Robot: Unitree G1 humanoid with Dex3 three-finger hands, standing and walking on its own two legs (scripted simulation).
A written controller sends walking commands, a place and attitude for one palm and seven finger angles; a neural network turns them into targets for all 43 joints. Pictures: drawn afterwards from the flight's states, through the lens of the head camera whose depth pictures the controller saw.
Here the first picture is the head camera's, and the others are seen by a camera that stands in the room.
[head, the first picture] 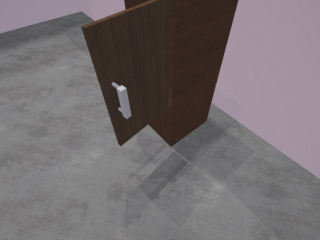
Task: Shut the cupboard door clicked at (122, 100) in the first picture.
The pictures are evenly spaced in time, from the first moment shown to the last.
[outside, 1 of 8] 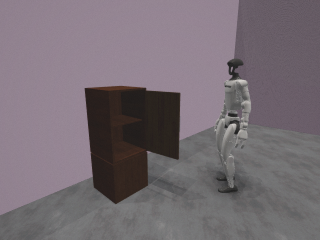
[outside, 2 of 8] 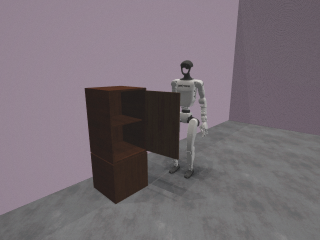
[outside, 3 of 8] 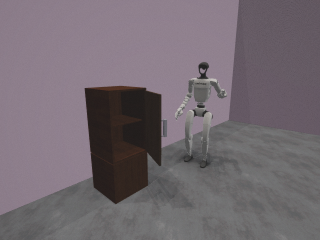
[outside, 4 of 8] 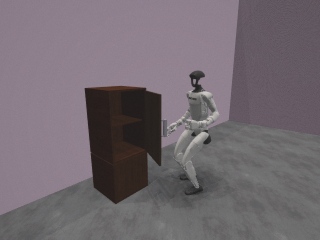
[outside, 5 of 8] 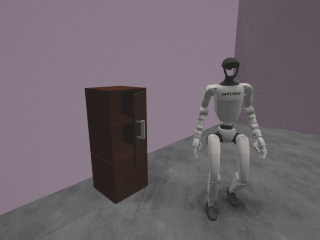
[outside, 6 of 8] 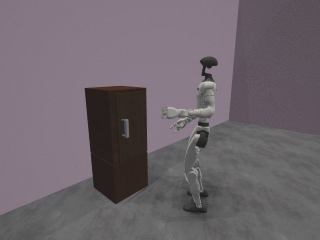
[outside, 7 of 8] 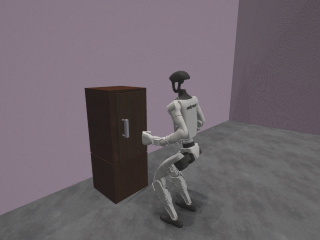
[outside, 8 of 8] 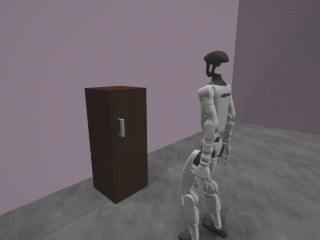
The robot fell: no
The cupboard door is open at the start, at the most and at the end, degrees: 98 98 0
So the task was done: yes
